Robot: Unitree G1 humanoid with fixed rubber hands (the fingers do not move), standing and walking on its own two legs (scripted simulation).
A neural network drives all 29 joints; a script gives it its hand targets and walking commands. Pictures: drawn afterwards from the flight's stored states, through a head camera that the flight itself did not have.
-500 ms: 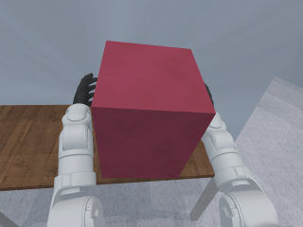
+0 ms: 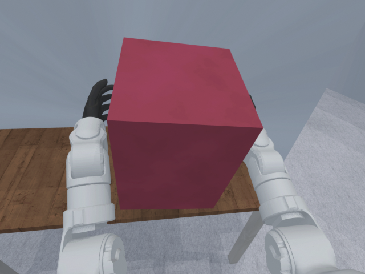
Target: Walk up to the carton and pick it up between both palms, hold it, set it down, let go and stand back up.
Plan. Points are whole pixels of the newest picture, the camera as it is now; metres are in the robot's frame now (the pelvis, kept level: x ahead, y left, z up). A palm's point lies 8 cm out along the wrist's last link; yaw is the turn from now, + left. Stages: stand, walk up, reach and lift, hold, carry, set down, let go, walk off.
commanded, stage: reach and lift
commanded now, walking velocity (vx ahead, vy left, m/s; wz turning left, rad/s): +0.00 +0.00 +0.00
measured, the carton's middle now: (173, 131) +0.39 +0.01 +0.14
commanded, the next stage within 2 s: hold in 0.58 s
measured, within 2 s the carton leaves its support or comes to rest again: neither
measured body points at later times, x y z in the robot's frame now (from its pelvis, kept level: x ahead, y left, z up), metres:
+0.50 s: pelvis +0.00 +0.00 +0.00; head -0.04 +0.03 +0.45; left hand +0.38 +0.17 +0.20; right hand +0.38 -0.16 +0.19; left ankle +0.03 +0.12 -0.75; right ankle +0.01 -0.11 -0.75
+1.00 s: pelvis +0.00 +0.00 +0.00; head -0.06 +0.03 +0.44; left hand +0.36 +0.17 +0.22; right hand +0.37 -0.15 +0.21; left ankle +0.03 +0.12 -0.75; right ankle +0.01 -0.11 -0.75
